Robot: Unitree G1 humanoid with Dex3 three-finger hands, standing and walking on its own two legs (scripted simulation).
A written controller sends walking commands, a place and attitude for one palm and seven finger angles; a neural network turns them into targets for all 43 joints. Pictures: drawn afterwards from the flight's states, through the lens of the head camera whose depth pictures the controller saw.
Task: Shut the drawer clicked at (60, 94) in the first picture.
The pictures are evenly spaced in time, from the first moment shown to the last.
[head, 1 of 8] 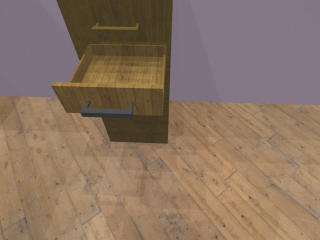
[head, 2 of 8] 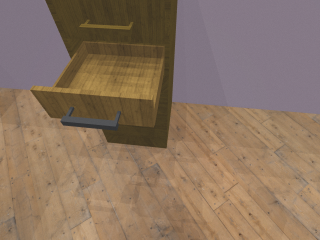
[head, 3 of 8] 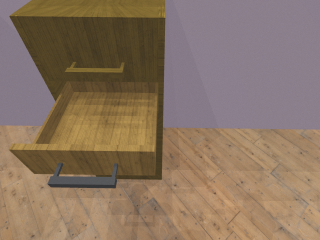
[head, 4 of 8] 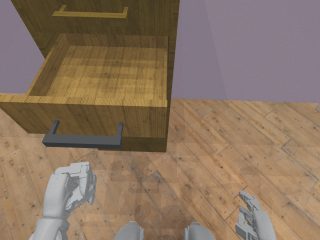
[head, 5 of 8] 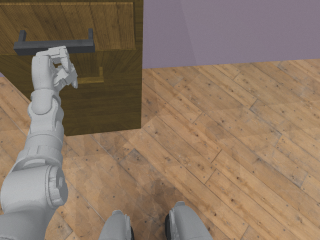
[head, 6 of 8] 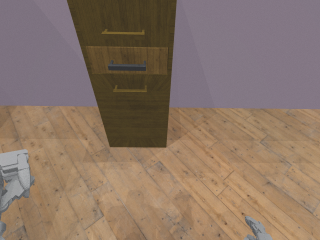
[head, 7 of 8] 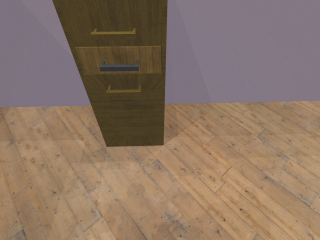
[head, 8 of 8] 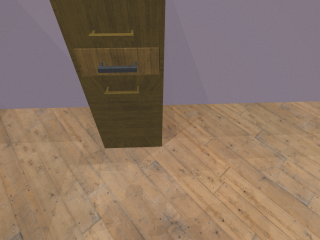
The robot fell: no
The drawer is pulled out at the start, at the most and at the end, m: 0.29 0.29 0.00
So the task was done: yes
